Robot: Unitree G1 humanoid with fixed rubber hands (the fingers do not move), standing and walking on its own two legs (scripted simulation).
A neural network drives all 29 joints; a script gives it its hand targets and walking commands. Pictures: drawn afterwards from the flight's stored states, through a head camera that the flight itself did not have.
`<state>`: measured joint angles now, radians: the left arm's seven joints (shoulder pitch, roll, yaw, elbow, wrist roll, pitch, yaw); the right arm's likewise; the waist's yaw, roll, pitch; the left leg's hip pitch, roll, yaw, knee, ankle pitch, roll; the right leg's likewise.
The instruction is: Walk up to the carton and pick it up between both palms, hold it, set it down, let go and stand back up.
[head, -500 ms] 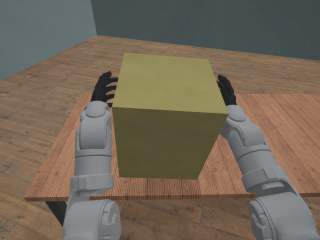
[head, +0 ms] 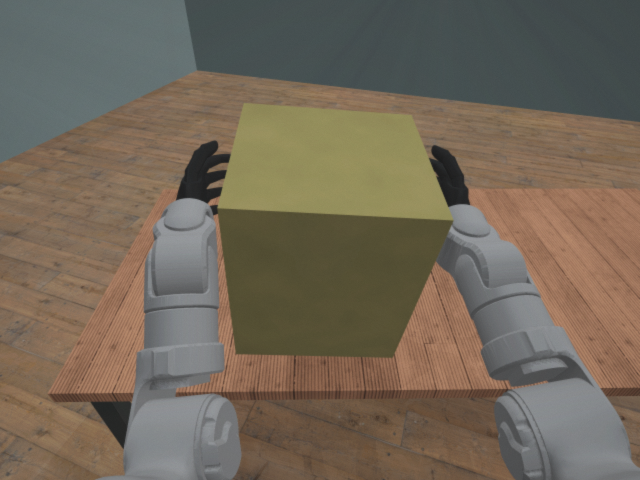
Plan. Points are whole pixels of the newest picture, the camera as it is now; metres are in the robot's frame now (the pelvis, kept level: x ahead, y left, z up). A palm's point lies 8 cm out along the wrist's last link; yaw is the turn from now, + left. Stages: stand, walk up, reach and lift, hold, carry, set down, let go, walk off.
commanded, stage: hold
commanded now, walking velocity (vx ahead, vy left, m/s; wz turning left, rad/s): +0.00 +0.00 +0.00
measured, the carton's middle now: (322, 236) +0.38 +0.01 +0.17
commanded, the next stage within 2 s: none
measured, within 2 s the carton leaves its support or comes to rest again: neither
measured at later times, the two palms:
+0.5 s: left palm (191, 207) +0.36 +0.16 +0.23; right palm (450, 210) +0.36 -0.14 +0.22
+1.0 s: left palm (191, 210) +0.36 +0.16 +0.23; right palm (449, 212) +0.36 -0.14 +0.21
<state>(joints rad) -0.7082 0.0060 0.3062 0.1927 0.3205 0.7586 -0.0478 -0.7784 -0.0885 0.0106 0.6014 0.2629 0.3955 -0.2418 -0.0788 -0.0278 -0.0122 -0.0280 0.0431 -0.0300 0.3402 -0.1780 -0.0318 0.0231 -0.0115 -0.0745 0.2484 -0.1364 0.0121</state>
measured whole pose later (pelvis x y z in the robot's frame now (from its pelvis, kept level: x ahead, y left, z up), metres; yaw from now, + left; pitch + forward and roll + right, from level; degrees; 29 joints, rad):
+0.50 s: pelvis +0.00 +0.00 +0.00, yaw +0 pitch -8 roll -1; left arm -0.71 0.00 0.33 0.17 0.34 0.78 -0.06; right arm -0.78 -0.07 -0.01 0.59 0.24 0.41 -0.24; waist -0.08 -0.04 -0.01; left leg -0.02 0.04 -0.02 0.33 -0.17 -0.03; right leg 0.02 -0.01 -0.07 0.25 -0.13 0.01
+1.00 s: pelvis +0.00 +0.00 +0.00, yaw +0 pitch -9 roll -1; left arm -0.69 0.00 0.32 0.14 0.33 0.77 -0.07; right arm -0.76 -0.07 0.00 0.57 0.25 0.40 -0.25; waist -0.08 -0.04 0.00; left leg -0.01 0.04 -0.03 0.33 -0.17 -0.03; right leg 0.03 -0.01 -0.07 0.25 -0.14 0.01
